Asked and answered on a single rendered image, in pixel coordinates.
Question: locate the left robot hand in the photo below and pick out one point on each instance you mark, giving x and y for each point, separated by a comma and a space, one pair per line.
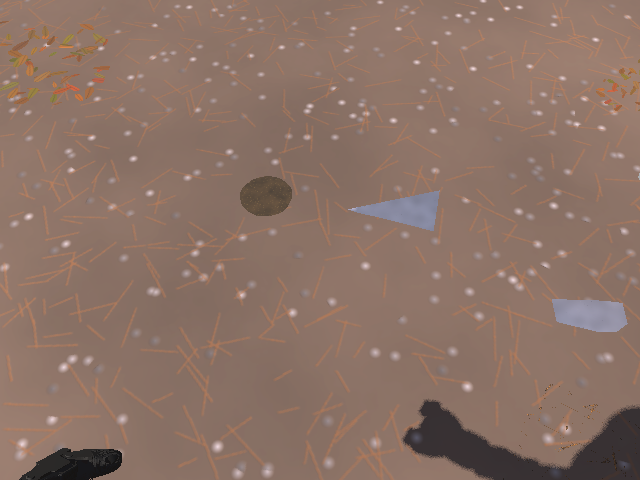
76, 465

